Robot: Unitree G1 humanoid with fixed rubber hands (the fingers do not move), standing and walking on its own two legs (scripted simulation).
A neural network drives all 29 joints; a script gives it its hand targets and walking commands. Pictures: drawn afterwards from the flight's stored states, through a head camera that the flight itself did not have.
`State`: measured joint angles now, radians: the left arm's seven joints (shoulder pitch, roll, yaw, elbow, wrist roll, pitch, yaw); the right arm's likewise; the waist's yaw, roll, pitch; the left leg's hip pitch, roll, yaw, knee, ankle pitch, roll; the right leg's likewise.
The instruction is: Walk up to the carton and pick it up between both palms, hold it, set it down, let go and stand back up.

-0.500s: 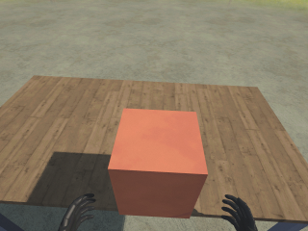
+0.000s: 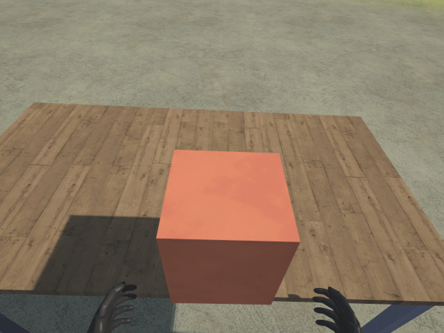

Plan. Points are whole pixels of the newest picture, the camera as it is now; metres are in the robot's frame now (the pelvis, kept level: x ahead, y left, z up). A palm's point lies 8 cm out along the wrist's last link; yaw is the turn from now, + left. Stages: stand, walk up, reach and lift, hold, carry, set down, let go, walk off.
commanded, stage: let go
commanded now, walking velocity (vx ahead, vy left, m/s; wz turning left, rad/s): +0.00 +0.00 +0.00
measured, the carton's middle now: (224, 229) +0.34 +0.00 +0.01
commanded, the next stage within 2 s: stand in 0.28 s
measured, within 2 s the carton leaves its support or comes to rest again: neither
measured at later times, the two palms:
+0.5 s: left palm out of the picture +0.12 +0.24 -0.10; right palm out of the picture +0.11 -0.25 -0.12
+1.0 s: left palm out of the picture +0.02 +0.23 -0.13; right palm out of the picture +0.05 -0.24 -0.14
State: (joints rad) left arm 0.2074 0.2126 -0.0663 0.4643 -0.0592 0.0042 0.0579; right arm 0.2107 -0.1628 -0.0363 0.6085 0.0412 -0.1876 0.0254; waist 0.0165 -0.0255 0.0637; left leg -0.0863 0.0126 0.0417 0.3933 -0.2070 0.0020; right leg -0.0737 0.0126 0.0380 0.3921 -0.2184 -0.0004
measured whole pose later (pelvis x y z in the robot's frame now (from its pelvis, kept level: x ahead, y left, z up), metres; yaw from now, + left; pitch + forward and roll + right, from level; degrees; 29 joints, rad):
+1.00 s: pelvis -0.01 -0.01 -0.01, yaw +3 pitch +0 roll -1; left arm 0.34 0.19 0.02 0.86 0.03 -0.01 -0.01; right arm 0.31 -0.22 0.00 0.89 -0.03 -0.01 0.00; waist 0.01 0.02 -0.03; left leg -0.28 0.02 -0.01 0.51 -0.23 -0.01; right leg -0.24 0.02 -0.01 0.48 -0.25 -0.01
